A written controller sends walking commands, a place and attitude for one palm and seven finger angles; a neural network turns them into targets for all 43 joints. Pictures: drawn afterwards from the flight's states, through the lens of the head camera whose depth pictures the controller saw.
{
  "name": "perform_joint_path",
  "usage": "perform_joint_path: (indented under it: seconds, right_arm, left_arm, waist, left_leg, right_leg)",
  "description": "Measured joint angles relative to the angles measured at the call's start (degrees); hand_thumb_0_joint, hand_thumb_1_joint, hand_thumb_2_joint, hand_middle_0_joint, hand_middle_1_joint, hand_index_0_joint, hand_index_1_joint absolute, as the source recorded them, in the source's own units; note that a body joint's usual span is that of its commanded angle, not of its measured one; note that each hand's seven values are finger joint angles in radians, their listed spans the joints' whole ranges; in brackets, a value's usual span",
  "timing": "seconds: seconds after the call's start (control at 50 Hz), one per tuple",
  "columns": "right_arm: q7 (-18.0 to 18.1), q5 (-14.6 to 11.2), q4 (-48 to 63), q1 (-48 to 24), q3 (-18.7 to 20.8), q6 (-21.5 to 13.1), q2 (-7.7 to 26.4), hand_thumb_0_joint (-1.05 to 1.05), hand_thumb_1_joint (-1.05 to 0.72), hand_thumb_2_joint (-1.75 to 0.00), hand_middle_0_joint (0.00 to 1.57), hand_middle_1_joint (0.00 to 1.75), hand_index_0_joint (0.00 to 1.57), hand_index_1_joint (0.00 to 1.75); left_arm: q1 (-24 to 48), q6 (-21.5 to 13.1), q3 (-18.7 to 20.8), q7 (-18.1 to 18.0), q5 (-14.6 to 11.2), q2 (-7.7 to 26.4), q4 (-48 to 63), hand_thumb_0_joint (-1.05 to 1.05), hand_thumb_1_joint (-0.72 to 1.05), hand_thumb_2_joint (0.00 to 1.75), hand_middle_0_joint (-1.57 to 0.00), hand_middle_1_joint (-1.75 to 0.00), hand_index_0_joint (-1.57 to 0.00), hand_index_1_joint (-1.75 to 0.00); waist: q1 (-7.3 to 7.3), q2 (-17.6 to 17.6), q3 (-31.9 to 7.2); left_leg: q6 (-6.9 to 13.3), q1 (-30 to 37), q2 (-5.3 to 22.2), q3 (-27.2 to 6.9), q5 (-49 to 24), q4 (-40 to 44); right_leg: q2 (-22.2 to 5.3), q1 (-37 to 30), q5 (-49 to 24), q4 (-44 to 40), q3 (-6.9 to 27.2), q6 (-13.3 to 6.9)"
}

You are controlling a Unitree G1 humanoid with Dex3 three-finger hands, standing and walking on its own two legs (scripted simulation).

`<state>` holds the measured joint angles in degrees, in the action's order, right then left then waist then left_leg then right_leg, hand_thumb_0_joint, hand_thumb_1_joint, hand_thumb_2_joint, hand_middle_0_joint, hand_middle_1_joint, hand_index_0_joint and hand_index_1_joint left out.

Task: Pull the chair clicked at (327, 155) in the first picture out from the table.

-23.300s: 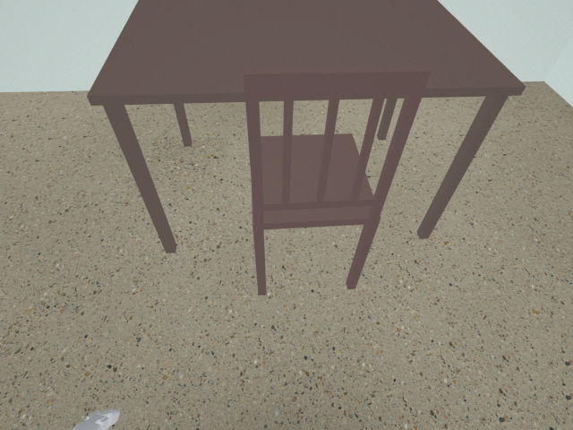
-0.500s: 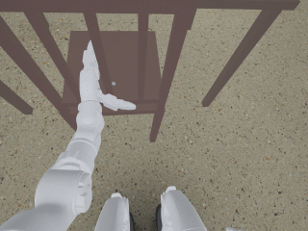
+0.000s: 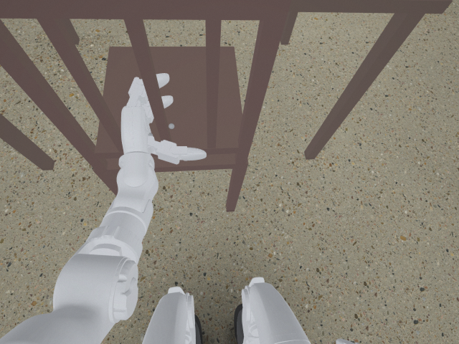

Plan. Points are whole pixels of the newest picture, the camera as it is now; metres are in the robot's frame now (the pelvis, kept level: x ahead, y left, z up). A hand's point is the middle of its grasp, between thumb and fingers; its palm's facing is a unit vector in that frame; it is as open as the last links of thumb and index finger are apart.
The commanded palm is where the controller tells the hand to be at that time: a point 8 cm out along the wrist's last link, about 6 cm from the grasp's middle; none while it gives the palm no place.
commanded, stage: hook a spindle and tug to test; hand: left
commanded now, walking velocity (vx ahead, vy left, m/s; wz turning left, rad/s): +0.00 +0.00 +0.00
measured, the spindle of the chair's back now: (155, 100) +0.52 +0.09 +0.04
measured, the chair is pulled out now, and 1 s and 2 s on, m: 0.00 0.03 0.16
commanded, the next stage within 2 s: step backward, pulling the chair out in 1.04 s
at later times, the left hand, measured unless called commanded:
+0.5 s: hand (171, 124) +0.48 +0.07 +0.02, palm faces +0.00 -1.00 -0.02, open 5.3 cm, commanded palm +0.45 +0.11 +0.02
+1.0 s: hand (171, 138) +0.46 +0.07 +0.02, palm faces -0.02 -1.00 -0.01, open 5.3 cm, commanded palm +0.43 +0.11 +0.02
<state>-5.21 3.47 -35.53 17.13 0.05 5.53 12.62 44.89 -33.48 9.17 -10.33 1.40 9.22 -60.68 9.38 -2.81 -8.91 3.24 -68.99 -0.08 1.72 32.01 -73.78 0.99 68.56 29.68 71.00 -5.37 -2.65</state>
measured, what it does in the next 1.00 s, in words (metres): stands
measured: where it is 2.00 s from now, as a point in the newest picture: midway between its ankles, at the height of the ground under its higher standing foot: outside the picture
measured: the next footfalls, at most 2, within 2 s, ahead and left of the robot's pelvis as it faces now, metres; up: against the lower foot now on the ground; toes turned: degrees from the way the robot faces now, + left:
none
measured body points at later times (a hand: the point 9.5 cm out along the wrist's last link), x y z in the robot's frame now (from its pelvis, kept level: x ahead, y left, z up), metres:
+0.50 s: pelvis +0.01 +0.00 +0.00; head +0.16 +0.01 +0.43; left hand +0.48 +0.12 +0.03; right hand +0.04 -0.25 -0.12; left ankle +0.02 +0.08 -0.62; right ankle +0.03 -0.10 -0.62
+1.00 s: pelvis +0.02 +0.01 +0.01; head +0.16 +0.01 +0.44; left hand +0.45 +0.12 +0.03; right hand +0.09 -0.24 -0.12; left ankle +0.02 +0.08 -0.62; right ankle +0.03 -0.10 -0.62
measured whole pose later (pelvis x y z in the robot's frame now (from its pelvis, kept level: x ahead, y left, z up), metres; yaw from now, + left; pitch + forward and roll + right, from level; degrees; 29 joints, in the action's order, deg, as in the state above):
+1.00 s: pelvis +0.02 +0.01 +0.01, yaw +0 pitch +26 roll -2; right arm -5.5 2.4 -33.1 16.0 0.6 6.2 12.5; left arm 33.6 -30.9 4.1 -8.7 -0.7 5.5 -48.1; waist 6.9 -2.5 -9.5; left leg 3.6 -65.0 -0.4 2.2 32.9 -71.6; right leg 1.0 64.9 30.6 69.1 -4.6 -2.1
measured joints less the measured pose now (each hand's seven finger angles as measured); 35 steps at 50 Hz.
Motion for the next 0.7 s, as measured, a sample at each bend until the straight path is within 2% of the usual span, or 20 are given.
perform_joint_path:
  seconds: [0.12, 0.2, 0.28, 0.46, 0.7]
  right_arm:
    - [0.21, -0.17, -0.58, 0.00, 0.04, -0.03, 0.42, 0.00, -0.91, -0.90, 0.20, 0.30, 0.20, 0.30]
    - [0.31, -0.12, -0.69, 0.13, 0.11, -0.16, 0.51, 0.00, -0.91, -0.90, 0.20, 0.30, 0.20, 0.30]
    - [0.17, -0.08, -0.55, 0.32, 0.28, -0.09, 0.55, 0.00, -0.91, -0.90, 0.20, 0.30, 0.20, 0.30]
    - [-0.11, -0.18, 0.13, 0.60, 0.14, 0.41, 0.20, 0.00, -0.91, -0.90, 0.20, 0.30, 0.20, 0.30]
    - [-0.42, -0.64, 1.96, 0.55, 0.03, 0.48, -0.23, 0.00, -0.91, -0.90, 0.20, 0.30, 0.20, 0.30]
  left_arm:
    - [1.41, -0.19, 0.00, 0.49, -0.78, 0.39, -1.50, -0.01, -0.16, 0.45, -0.42, -1.18, -0.37, -1.19]
    - [2.07, -0.05, 0.14, 0.81, -0.85, 0.71, -2.00, 0.00, 0.04, 0.53, -0.45, -1.30, -0.41, -1.32]
    - [1.65, 0.22, 0.09, 1.07, -1.31, 0.64, -1.34, 0.00, 0.26, 0.63, -0.45, -1.35, -0.43, -1.38]
    - [-0.90, 0.84, 0.18, 1.71, -1.14, 0.11, 1.21, 0.01, 0.70, 0.82, -0.44, -1.38, -0.43, -1.41]
    - [-6.60, 1.73, -0.70, 2.97, -1.83, -1.24, 7.31, 0.01, 0.75, 0.81, -0.42, -1.39, -0.41, -1.42]
  waist:
    - [-0.22, 0.07, 0.17]
    - [-0.07, 0.21, 0.03]
    - [0.04, 0.16, -0.16]
    - [0.01, 0.23, -0.44]
    - [-0.59, 0.46, -0.62]
  left_leg:
    - [-0.05, -0.31, -0.10, -0.23, -0.15, -0.06]
    - [-0.13, -0.63, -0.13, -0.39, -0.19, -0.12]
    - [-0.17, -0.62, -0.05, -0.41, -0.08, -0.05]
    - [-0.03, 0.71, 0.18, 0.08, 0.25, 0.82]
    - [0.26, 3.02, 0.26, 0.87, 0.67, 2.28]
  right_leg:
    - [-0.10, 0.22, -0.03, 0.07, -0.22, -0.10]
    - [-0.11, 0.48, -0.02, 0.10, -0.37, -0.19]
    - [-0.01, 0.45, 0.01, -0.05, -0.37, -0.21]
    - [0.32, -0.59, 0.12, -0.85, 0.21, -0.04]
    - [0.55, -2.51, 0.32, -2.08, 1.14, 0.35]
